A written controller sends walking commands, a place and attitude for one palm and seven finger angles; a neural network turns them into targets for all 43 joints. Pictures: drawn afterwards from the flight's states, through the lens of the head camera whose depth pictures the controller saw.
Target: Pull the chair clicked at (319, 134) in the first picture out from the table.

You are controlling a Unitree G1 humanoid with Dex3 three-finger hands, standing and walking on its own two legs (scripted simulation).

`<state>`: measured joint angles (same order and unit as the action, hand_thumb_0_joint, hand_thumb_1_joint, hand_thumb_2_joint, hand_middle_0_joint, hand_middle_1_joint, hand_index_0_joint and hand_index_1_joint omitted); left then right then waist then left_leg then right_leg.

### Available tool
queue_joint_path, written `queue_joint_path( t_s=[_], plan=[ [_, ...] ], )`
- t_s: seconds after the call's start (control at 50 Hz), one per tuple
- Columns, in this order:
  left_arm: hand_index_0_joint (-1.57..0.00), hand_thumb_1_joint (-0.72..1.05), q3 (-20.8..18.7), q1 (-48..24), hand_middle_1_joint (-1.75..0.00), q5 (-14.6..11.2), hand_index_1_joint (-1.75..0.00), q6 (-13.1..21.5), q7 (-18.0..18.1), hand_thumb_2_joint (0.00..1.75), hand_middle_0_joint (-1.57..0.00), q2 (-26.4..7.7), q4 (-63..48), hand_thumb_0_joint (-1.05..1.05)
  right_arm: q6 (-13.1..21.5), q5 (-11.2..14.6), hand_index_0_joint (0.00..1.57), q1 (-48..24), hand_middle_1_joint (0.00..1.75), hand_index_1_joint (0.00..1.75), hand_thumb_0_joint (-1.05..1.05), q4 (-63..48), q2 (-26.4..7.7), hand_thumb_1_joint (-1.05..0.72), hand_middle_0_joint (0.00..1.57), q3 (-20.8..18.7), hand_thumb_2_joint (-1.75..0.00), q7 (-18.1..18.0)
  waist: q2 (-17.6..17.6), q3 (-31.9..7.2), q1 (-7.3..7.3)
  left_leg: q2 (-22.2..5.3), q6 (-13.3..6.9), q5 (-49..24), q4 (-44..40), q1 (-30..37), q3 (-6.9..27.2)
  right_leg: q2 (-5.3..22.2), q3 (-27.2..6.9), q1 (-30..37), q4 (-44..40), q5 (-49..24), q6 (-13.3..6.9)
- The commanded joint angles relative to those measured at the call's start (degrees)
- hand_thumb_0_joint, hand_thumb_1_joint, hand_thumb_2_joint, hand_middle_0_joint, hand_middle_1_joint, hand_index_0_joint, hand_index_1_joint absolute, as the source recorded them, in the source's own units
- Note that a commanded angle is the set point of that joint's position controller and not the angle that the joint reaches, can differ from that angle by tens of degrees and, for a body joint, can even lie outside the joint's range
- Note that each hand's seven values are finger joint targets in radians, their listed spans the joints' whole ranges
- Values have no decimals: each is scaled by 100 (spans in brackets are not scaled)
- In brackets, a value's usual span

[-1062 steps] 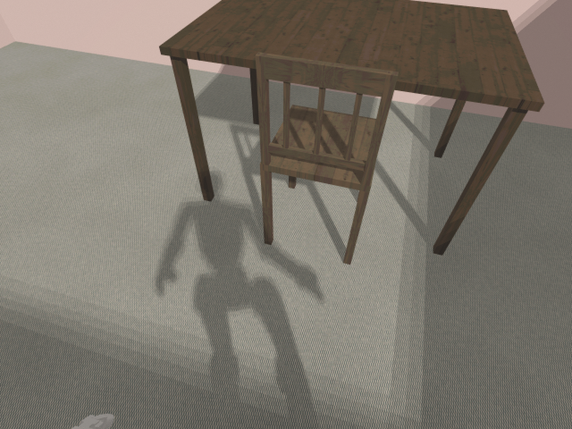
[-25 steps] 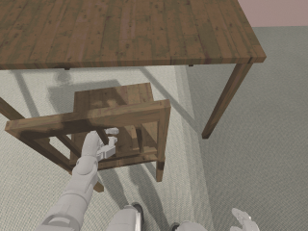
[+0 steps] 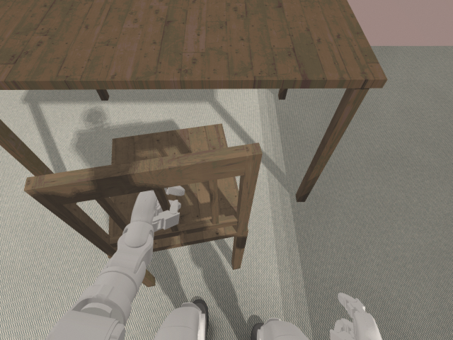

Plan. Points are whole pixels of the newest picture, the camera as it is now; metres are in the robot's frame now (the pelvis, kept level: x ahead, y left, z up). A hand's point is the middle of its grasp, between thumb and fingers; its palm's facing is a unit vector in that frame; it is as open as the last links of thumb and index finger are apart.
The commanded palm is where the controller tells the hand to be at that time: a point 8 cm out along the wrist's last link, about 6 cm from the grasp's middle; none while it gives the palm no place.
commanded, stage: step backward, pulling the chair out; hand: left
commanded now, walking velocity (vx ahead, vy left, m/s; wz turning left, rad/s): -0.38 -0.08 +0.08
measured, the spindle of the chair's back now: (167, 209) +0.37 +0.15 -0.09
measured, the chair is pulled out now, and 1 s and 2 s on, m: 0.18 0.29 0.51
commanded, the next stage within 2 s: none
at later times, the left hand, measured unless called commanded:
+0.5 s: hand (172, 234) +0.30 +0.12 -0.06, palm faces -0.02 -0.98 -0.17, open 5.0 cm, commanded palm +0.28 +0.17 -0.05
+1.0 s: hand (164, 273) +0.23 +0.13 -0.06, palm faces +0.00 -0.98 -0.19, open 5.0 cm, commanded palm +0.21 +0.18 -0.06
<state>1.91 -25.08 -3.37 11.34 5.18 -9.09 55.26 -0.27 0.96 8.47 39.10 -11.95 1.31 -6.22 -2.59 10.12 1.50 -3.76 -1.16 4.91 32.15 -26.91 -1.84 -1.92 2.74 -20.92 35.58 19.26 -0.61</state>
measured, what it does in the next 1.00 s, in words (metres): walks backwards: left foot, then right foot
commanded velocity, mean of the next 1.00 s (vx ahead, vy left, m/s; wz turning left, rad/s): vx -0.38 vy -0.05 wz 0.04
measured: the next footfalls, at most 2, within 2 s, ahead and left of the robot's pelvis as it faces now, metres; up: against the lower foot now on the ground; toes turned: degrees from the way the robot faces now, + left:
left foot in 0.32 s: -0.02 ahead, +0.16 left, +0.00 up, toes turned +3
right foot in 0.88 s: -0.01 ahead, -0.11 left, +0.00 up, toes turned +0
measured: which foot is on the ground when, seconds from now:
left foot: down 0.00-0.10, up 0.12-0.30, down 0.32-1.00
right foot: down 0.00-0.74, up 0.76-0.86, down 0.88-1.00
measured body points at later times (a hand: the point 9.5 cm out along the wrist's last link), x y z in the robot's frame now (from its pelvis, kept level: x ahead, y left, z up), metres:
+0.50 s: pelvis -0.05 +0.00 +0.00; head +0.05 +0.00 +0.44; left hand +0.30 +0.17 -0.05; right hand +0.08 -0.26 -0.12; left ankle -0.06 +0.16 -0.72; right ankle +0.05 -0.12 -0.72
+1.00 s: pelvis -0.11 -0.01 +0.01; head -0.03 -0.01 +0.45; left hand +0.22 +0.18 -0.05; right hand +0.00 -0.24 -0.13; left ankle -0.06 +0.16 -0.72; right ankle -0.05 -0.11 -0.72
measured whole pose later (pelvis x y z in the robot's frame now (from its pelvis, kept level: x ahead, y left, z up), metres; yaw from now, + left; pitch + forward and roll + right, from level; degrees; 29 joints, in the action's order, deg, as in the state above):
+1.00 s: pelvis -0.11 -0.01 +0.01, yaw +2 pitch +1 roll -2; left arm 0.7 -25.2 -2.2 11.9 5.0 -9.4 56.4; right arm -2.4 0.9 10.3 42.2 -10.7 -0.2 -4.6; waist -2.4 9.2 2.1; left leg -6.1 4.0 12.0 33.7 -22.8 2.0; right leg -2.1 2.9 -20.6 30.1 10.7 -1.5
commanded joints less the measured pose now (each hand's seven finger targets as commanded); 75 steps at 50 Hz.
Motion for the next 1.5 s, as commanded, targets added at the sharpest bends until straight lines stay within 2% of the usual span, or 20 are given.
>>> queue_joint_path(
  t_s=[0.0, 0.08, 0.14, 0.26, 0.3, 0.36, 0.48, 0.6, 0.66, 0.74, 0.86, 0.96, 1.06, 1.1, 1.14, 1.2, 1.3, 1.38, 1.44, 1.48],
  plan=[
    [-50, 90, -88, -1288, -145, 216, -145, 423, 25, 90, -50, -749, -1310, 0, 233, 15, 20, 277, 30, 30, 0, -535, -943, -90, 20, -354, -90, -62, -635, -2367, 73, -1046, -424, 934, -755, 1004, 1332, 361, -408, 936, -777, 51, -139],
    [-50, 90, -272, -1318, -145, 254, -145, 413, 119, 90, -50, -1150, -1335, 0, 240, 98, 20, 209, 30, 30, 0, -471, -824, -90, 20, -362, -90, -95, 1069, -2186, 69, 157, 288, 1875, 1785, 1124, 247, 2166, -2104, -352, -2234, 1349, -865],
    [-50, 90, -342, -1341, -145, 283, -145, 244, 206, 90, -50, -1075, -1275, 0, 302, -7, 20, -118, 30, 30, 0, -344, -768, -90, 20, -240, -90, -79, 733, -2120, -123, 313, 299, 2395, 3184, 281, 730, 2503, -1981, 118, -1994, -440, -1191],
    [-50, 90, -285, -1222, -145, 184, -145, 58, 256, 90, -50, -936, -1035, 0, 288, 47, 20, 402, 30, 30, 0, -6, -903, -90, 20, -244, -90, -169, 970, -2458, 31, 31, 257, 898, -765, 1068, 435, 1747, -798, 1564, -620, -3189, -314],
    [-50, 90, -86, -1462, -145, 169, -145, 48, 187, 90, -50, -698, -1371, 0, 207, 14, 20, 327, 30, 30, 0, -208, -1137, -90, 20, -390, -90, -171, 1, -2531, -44, -941, -193, -1915, -667, 1557, 1401, 924, -315, 949, -4, -2830, 104],
    [-50, 90, 192, -1746, -145, 271, -145, 106, 47, 90, -50, -368, -1715, 0, 31, -25, 20, 451, 30, 30, 0, -392, -914, -90, 20, -404, -90, -30, -333, -2942, 143, -916, -138, -3030, -139, 2081, 955, 757, -183, 1099, -229, -3177, 75],
    [-50, 90, 23, -1009, -145, 279, -145, 118, 33, 90, -50, -584, -1898, 0, -179, 28, 20, 375, 30, 30, 0, -676, -932, -90, 20, -489, -90, 20, -82, -3021, 119, -549, 200, -830, -96, 962, 517, 1098, -478, 1703, -368, -3531, -182],
    [-50, 90, -205, -819, -145, 318, -145, 126, 108, 90, -50, -955, -1747, 0, -159, 74, 20, 378, 30, 30, 0, -622, -777, -90, 20, -415, -90, -8, 1197, -2760, 53, 297, 251, 2255, 726, 974, 6, 1807, -1023, 952, -2020, -1061, -318],
    [-50, 90, -144, -890, -145, 356, -145, 73, 147, 90, -50, -854, -1540, 0, -122, 39, 20, 451, 30, 30, 0, -500, -785, -90, 20, -307, -90, -27, 973, -2617, 110, 120, 174, 1712, -222, 1366, 143, 1505, -594, 679, -1861, -645, -167],
    [-50, 90, -32, -1187, -145, 338, -145, 140, 126, 90, -50, -681, -1814, 0, -198, -34, 20, 100, 30, 30, 0, -791, -959, -90, 20, -396, -90, -46, -1239, -2246, -59, -1432, -559, 544, -1524, 296, 1596, 284, -56, 745, 801, 84, 164],
    [-50, 90, 131, -1856, -145, 424, -145, 314, 47, 90, -50, -480, -1282, 0, 2, -57, 20, 620, 30, 30, 0, -222, -911, -90, 20, -476, -90, 53, -374, -2424, 164, -974, -187, -2409, 83, 1879, 1001, 460, -323, 740, -918, -2278, -24],
    [-50, 90, -225, -1567, -145, 351, -145, 431, 73, 90, -50, -1024, -887, 0, -17, 48, 20, 628, 30, 30, 0, -131, -881, -90, 20, -595, -90, 10, 534, -3077, 218, -246, 284, -555, 562, 1382, 164, 1355, -955, 1434, -1060, -3807, -278],
    [-50, 90, -356, -927, -145, 275, -145, 296, 125, 90, -50, -1006, -838, 0, 39, 79, 20, 233, 30, 30, 0, -307, -798, -90, 20, -435, -90, -8, 1087, -2605, -46, 95, 262, 2029, 1091, 871, 497, 1952, -1172, 946, -1697, -1744, -602],
    [-50, 90, -230, -964, -145, 244, -145, 256, 115, 90, -50, -783, -1030, 0, 99, 61, 20, 331, 30, 30, 0, -329, -816, -90, 20, -347, -90, -27, 1202, -2573, 84, -97, 170, 1259, -250, 1242, 511, 1516, -671, 1016, -1317, -1840, -342],
    [-50, 90, -161, -1038, -145, 259, -145, 275, 125, 90, -50, -733, -1277, 0, 76, -10, 20, 245, 30, 30, 0, -455, -1100, -90, 20, -433, -90, -75, -274, -2295, 95, -1020, -310, -845, -1085, 1464, 1520, 519, -184, 518, -236, -1346, 136],
    [-50, 90, 38, -1685, -145, 310, -145, 292, 36, 90, -50, -533, -1942, 0, -37, -155, 20, 173, 30, 30, 0, -527, -807, -90, 20, -366, -90, 128, -1476, -2398, 72, -1672, -736, -2379, -1025, 1752, 1858, 388, -409, 30, 989, 648, 31],
    [-50, 90, -44, -1640, -145, 379, -145, 277, 52, 90, -50, -540, -1582, 0, 57, -98, 20, 653, 30, 30, 0, -263, -915, -90, 20, -519, -90, 247, -933, -2582, 171, -1337, -434, -4450, 31, 3516, 1284, 260, -305, -51, -716, -427, -12],
    [-50, 90, -202, -1608, -145, 485, -145, 390, -2, 90, -50, -875, -1398, 0, -22, -45, 20, 536, 30, 30, 0, -302, -889, -90, 20, -482, -90, 223, -542, -2764, 166, -812, -2, -3092, 343, 2437, 546, 653, -425, 1322, -1447, -3506, -63],
    [-50, 90, -653, -1286, -145, 344, -145, 285, 56, 90, -50, -1508, -1027, 0, -43, 113, 20, 328, 30, 30, 0, -357, -941, -90, 20, -593, -90, 32, 1195, -3151, 26, 126, 394, 1701, 1520, 653, 237, 2006, -1385, 2445, -1049, -6416, -622],
    [-50, 90, -592, -1291, -145, 334, -145, 206, 53, 90, -50, -1344, -1021, 0, -14, 76, 20, -39, 30, 30, 0, -432, -833, -90, 20, -469, -90, 39, 759, -2873, -170, 160, 331, 2408, 2164, 207, 716, 2439, -1529, 2037, -1102, -5431, -802]
  ],
)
